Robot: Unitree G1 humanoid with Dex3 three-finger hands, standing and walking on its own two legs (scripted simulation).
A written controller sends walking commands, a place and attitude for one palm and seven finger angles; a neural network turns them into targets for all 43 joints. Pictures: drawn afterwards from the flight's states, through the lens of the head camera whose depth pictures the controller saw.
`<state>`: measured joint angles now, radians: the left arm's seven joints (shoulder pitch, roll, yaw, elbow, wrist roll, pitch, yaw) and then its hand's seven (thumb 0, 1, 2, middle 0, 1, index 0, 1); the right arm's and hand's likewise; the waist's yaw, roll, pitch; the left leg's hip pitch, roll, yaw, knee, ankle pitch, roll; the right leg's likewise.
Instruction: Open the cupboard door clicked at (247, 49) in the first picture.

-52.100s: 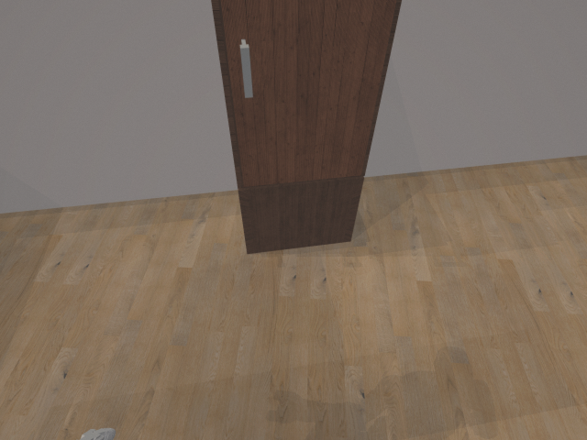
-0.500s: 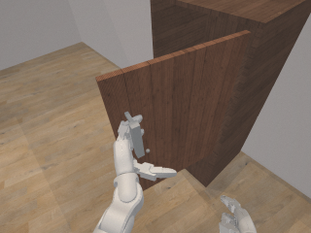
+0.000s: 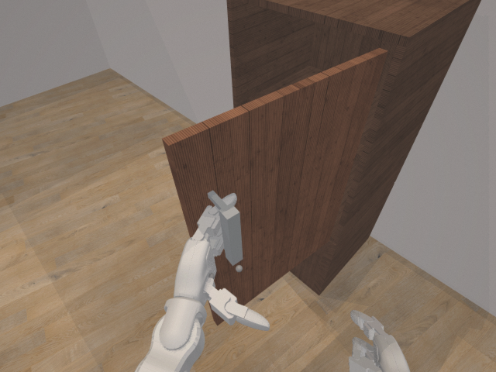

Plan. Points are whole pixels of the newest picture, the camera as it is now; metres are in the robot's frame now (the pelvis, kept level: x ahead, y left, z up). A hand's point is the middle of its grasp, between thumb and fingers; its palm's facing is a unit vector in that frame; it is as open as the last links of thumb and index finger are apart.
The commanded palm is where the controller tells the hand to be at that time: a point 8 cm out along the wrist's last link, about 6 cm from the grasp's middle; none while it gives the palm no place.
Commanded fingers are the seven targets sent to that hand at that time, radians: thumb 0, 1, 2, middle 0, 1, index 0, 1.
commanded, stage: slide the hand sideways off the handle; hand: left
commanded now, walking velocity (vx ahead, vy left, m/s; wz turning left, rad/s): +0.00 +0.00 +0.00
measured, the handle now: (224, 228) +0.32 +0.06 +0.09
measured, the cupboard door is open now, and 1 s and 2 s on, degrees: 82 79 79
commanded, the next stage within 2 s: draw the hand back to the body in 0.76 s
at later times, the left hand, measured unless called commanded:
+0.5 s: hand (191, 287) +0.22 +0.09 +0.08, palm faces -0.03 -1.00 -0.02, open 16.0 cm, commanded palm +0.19 +0.16 +0.09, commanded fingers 0.00 -0.50 0.30 -0.15 -0.30 -0.15 -0.30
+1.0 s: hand (157, 296) +0.21 +0.14 +0.09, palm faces -0.03 -1.00 -0.03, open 16.3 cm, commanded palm +0.17 +0.20 +0.11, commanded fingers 0.00 -0.50 0.30 -0.15 -0.30 -0.15 -0.30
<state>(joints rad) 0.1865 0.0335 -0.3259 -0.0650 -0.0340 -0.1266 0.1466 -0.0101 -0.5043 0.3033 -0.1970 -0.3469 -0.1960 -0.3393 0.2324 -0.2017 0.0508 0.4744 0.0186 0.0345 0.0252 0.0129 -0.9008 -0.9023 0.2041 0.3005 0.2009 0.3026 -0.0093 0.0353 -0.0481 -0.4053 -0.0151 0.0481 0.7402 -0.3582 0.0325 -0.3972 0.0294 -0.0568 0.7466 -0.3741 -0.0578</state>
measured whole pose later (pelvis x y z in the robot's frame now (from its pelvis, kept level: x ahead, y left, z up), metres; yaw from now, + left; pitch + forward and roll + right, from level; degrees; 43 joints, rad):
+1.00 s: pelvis +0.02 +0.01 -0.01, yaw +2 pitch +6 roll -1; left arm 0.57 0.18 -0.05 -0.37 -0.19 -0.20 -0.11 -0.01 -0.50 0.30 -0.15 -0.30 -0.15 -0.30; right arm 0.27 -0.23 0.03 0.45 0.05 -0.12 -0.04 0.01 -0.90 -0.90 0.20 0.30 0.20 0.30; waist 0.01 0.06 -0.10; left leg -0.52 -0.01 0.01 0.85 -0.44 0.04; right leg -0.48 0.03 -0.09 0.81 -0.44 -0.05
